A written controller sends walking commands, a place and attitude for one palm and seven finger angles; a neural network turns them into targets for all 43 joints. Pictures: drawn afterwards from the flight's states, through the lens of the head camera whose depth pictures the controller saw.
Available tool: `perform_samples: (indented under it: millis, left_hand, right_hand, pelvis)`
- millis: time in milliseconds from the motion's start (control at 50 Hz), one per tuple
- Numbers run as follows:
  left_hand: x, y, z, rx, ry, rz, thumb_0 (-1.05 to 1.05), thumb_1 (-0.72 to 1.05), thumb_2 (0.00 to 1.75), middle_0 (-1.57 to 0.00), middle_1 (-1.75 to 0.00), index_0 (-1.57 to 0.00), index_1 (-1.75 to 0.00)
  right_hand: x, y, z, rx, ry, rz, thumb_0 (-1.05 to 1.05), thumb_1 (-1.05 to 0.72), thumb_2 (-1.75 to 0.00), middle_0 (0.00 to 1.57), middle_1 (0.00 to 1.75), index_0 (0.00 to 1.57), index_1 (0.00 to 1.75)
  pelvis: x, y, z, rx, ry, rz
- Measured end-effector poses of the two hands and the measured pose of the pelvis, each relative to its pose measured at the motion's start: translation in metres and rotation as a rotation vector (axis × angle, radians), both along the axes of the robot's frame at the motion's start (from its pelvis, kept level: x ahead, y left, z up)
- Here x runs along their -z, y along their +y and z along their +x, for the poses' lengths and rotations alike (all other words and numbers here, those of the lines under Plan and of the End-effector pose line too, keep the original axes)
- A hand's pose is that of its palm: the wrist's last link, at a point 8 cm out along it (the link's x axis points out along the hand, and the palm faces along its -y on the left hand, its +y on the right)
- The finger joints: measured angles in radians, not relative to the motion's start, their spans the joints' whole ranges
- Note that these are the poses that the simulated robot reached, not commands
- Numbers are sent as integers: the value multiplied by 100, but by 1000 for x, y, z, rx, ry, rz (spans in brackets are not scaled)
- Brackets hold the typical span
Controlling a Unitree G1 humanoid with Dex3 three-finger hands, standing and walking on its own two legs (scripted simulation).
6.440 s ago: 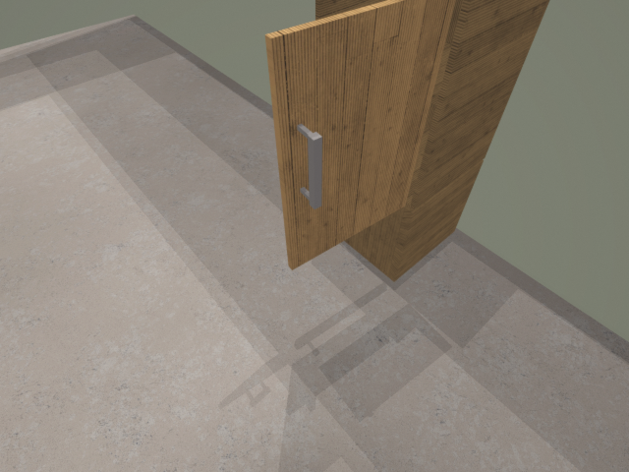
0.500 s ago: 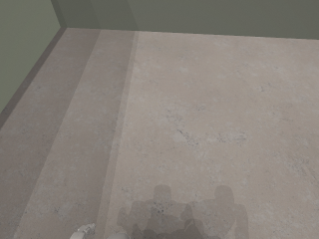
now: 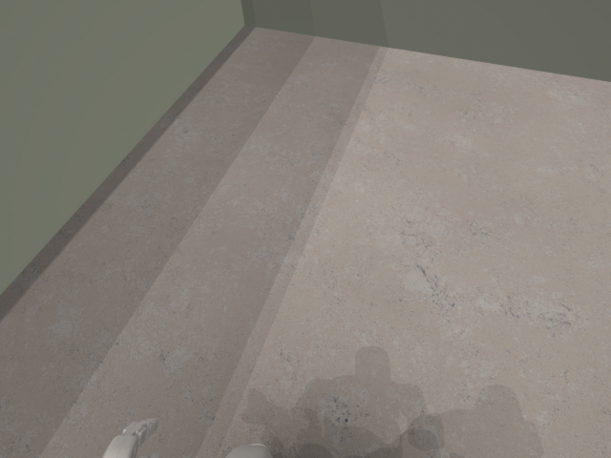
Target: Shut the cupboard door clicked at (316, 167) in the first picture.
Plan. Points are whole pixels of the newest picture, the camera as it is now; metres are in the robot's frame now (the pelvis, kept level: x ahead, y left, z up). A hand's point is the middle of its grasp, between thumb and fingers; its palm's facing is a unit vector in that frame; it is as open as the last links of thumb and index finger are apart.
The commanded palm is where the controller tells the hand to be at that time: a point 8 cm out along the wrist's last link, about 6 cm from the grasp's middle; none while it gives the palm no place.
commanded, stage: walk to a spot facing it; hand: left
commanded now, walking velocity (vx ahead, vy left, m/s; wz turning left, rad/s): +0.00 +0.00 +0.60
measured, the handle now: out of the picture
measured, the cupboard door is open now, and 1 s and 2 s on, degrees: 84 84 84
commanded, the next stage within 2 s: none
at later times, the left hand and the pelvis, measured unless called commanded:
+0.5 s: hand out of the picture -0.01 +0.22 -0.18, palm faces +0.36 -0.90 -0.23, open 7.4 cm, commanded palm none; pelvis +0.01 +0.00 +0.00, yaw +19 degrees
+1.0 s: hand out of the picture +0.03 +0.16 -0.13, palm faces +0.54 -0.80 -0.27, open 7.4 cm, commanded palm none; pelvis +0.05 -0.06 +0.02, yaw +37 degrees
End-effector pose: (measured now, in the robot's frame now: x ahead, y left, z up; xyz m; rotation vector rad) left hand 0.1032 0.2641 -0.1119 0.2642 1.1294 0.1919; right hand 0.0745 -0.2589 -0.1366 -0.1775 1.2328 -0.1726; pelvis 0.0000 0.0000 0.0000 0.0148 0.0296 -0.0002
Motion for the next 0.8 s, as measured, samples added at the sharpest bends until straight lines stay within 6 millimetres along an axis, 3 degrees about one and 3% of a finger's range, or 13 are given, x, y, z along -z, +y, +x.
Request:
perform_samples:
  millis: [100, 200, 300, 380, 440, 540, 640, 800]
  left_hand:
    - [-8, -21, -34, -75, 51, -7, 0, 91, 90, -20, -30, -20, -30]
    - [-5, -41, -64, -152, 103, -55, 0, 90, 90, -20, -30, -20, -30]
    - [7, -43, -97, -252, 135, -95, 0, 91, 90, -20, -30, -20, -30]
    - [27, -29, -125, -334, 160, -122, 0, 91, 90, -20, -30, -20, -30]
    - [36, -16, -137, -382, 187, -123, 1, 91, 90, -20, -30, -20, -30]
    - [24, 2, -126, -419, 135, -102, 1, 91, 90, -20, -30, -20, -30]
    - [9, 9, -105, -434, 47, -73, 1, 91, 90, -20, -30, -19, -30]
    - [-6, -12, -72, -453, -41, -24, 0, 91, 90, -20, -30, -19, -30]
  right_hand:
    - [-5, -16, 27, -60, 18, 12, 0, -90, -90, 20, 30, 20, 30]
    - [-18, -15, 56, -136, 20, 7, 0, -90, -90, 20, 30, 20, 30]
    - [-23, 6, 94, -251, -2, -8, 0, -91, -90, 19, 30, 19, 30]
    - [-23, 35, 126, -345, -68, -25, 0, -90, -90, 19, 30, 19, 30]
    - [-27, 52, 138, -397, -111, -36, 0, -90, -90, 20, 30, 20, 30]
    - [-34, 60, 133, -433, -91, -51, 0, -90, -90, 20, 30, 20, 30]
    - [-33, 54, 121, -450, -31, -45, 0, -90, -90, 20, 30, 20, 30]
    - [-11, 17, 116, -461, 72, -24, 0, -90, -90, 20, 30, 20, 30]
  pelvis:
    - [-10, -14, 5, -77, -6, 14]
    - [-19, -23, 12, -144, 4, 30]
    - [-16, -19, 15, -215, 0, 21]
    - [-3, -7, 16, -271, -7, -3]
    - [2, -2, 14, -306, -11, -2]
    - [-9, 0, 14, -355, -12, -23]
    - [-15, -6, 18, -403, -8, -31]
    - [-10, -36, 34, -495, 5, -19]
